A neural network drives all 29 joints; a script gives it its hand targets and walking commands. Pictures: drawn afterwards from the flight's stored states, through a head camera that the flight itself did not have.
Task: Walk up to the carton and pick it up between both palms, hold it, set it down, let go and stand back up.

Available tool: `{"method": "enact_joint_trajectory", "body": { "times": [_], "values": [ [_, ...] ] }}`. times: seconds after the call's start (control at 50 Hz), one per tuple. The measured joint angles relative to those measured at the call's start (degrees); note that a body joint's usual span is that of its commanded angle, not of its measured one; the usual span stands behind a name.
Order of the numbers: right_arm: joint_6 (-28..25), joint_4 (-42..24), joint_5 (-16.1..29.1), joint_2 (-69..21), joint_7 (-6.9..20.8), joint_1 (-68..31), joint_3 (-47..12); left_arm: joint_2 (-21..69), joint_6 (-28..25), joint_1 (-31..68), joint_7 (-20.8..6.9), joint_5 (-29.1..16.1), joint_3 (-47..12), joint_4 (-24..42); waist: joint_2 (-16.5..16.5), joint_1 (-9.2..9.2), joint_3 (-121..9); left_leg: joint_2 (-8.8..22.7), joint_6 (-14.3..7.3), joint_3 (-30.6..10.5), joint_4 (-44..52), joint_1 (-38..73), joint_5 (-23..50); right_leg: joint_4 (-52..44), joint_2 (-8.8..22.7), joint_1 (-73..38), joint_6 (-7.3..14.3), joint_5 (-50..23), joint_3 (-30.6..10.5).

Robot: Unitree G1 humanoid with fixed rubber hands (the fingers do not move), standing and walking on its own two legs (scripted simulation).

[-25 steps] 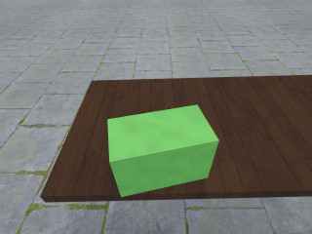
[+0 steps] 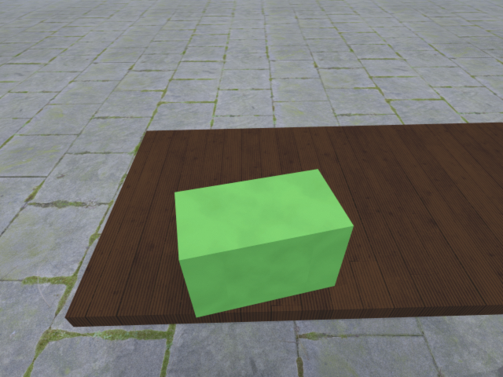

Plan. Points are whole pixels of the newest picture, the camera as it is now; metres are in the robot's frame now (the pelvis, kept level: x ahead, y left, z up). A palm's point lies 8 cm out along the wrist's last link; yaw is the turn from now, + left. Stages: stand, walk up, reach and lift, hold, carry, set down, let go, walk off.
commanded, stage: stand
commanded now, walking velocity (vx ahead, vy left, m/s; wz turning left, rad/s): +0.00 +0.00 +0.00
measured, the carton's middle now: (258, 241) +0.41 +0.02 -0.03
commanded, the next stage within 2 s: none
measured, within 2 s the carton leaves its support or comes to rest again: neither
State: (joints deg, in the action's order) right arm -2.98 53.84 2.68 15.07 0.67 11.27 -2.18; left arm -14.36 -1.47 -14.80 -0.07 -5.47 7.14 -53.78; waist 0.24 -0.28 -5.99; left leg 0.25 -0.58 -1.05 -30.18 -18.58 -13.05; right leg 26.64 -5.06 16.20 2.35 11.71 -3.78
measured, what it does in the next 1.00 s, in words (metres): stands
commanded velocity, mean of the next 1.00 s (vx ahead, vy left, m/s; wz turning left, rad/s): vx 0.00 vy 0.00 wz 0.00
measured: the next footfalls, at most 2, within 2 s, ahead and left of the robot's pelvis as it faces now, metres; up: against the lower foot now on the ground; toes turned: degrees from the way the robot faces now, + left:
none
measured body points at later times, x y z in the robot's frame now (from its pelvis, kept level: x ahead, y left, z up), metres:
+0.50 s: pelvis -0.01 +0.00 +0.00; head -0.05 +0.01 +0.45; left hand +0.06 +0.28 -0.13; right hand +0.09 -0.25 -0.12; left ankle +0.03 +0.11 -0.74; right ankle +0.02 -0.10 -0.74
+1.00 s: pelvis -0.02 +0.00 +0.00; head -0.06 +0.01 +0.45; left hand +0.05 +0.28 -0.14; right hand +0.08 -0.26 -0.12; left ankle +0.03 +0.11 -0.74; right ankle +0.02 -0.10 -0.74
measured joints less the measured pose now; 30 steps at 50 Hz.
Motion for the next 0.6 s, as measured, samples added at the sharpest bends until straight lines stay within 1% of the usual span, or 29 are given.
{"method": "enact_joint_trajectory", "body": {
  "times": [0.12, 0.3, 0.6],
  "values": [
    [0.0, 0.46, 0.0, 0.0, 0.0, 0.0, 0.0, -0.02, 0.0, 0.0, 0.0, 0.0, 0.0, -0.39, 0.0, -0.05, -0.07, 0.0, -0.1, 0.0, 0.0, 0.0, 0.22, -0.42, 0.02, -0.2, -0.01, -0.4, 0.0],
    [0.0, 0.97, 0.0, 0.0, 0.0, 0.0, 0.0, -0.09, 0.01, 0.0, -0.06, 0.0, 0.0, -0.94, 0.0, 0.42, -0.1, 0.0, -0.13, 0.0, 0.0, 0.0, 0.54, -0.42, 0.02, -0.21, -0.03, -0.69, 0.0],
    [0.0, 1.65, 0.0, 0.0, 0.0, 0.0, 0.0, -0.19, 0.0, 0.0, -0.07, 0.01, 0.0, -2.31, 0.0, 0.14, -0.09, 0.0, -0.23, 0.0, 0.12, 0.0, 1.11, -0.78, 0.05, -0.32, -0.31, -1.39, 0.0]
  ]
}}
